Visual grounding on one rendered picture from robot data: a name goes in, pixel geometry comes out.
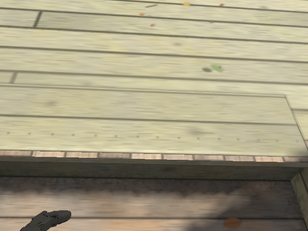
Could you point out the robot left hand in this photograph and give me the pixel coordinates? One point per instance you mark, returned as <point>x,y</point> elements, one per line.
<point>43,221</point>

